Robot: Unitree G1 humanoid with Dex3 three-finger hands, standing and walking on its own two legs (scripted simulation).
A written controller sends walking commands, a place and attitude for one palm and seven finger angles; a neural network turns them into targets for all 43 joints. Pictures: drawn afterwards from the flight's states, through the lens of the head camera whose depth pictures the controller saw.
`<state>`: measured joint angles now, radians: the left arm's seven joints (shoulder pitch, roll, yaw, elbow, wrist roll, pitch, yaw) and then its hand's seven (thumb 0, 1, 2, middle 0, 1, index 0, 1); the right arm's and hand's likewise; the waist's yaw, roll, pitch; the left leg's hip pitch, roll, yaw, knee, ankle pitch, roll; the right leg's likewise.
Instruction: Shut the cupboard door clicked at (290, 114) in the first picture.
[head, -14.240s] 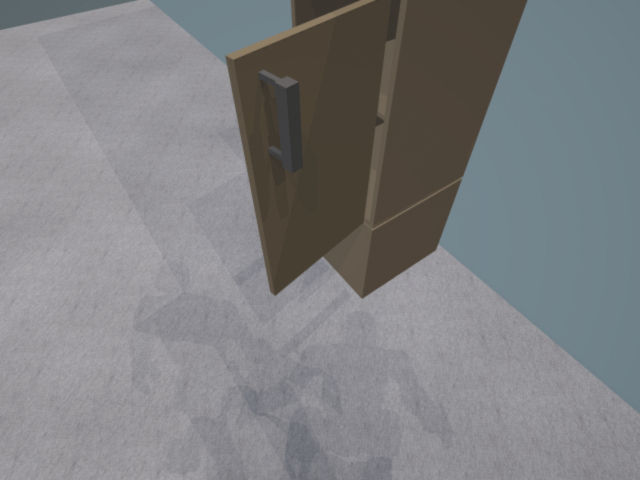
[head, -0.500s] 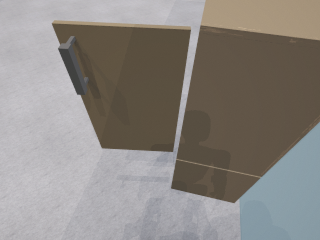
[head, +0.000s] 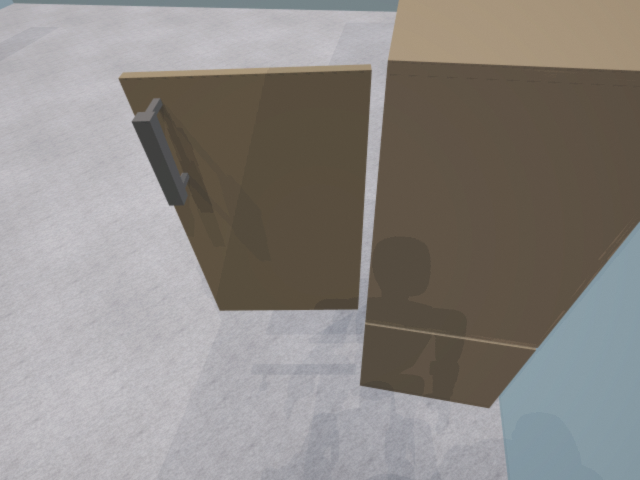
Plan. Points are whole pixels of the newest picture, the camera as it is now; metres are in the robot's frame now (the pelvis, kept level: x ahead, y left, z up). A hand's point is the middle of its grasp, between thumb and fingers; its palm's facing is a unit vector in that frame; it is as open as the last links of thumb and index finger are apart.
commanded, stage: look again from close up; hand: left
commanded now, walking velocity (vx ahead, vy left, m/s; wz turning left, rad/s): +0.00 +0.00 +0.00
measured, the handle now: (167, 153) +0.53 +0.26 +0.14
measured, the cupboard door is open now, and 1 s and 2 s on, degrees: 100 100 100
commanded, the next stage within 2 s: shuffle to correct the standing spot in 0.60 s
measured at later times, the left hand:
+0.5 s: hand out of the picture +0.02 +0.15 -0.17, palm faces +0.02 -0.98 -0.19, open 7.4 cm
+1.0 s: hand out of the picture +0.02 +0.16 -0.18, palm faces +0.09 -0.98 -0.19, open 7.4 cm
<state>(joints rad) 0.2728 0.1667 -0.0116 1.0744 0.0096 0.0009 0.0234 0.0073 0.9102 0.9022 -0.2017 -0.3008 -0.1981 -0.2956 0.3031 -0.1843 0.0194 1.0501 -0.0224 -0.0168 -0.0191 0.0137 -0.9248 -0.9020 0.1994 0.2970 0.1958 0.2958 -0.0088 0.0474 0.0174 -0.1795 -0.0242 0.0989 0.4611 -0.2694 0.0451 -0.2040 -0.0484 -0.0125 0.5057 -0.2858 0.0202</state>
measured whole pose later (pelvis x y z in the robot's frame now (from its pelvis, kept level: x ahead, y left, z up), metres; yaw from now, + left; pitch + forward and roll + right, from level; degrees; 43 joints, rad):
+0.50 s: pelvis +0.01 -0.02 +0.00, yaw +0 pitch -1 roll +1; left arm 0.27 0.16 -0.02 1.12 0.01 -0.02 0.02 0.01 0.91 0.90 -0.20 -0.30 -0.20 -0.30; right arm 0.24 -0.18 0.02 1.12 -0.02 -0.03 -0.03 0.01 -0.91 -0.90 0.20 0.30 0.19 0.30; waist 0.01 0.00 0.03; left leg -0.15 0.01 0.08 0.42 -0.26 0.01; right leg -0.17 -0.01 -0.03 0.45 -0.28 -0.01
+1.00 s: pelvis +0.04 -0.01 +0.00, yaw +2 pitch +0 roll -1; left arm 0.33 0.17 0.02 1.08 0.02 -0.01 0.02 0.01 0.91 0.90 -0.20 -0.30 -0.20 -0.30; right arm 0.31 -0.18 0.01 1.11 -0.02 0.00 -0.01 0.01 -0.91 -0.90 0.20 0.30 0.19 0.30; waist 0.03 0.00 0.02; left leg -0.20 0.02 0.08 0.55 -0.35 0.01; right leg -0.15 -0.01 -0.06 0.51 -0.35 -0.01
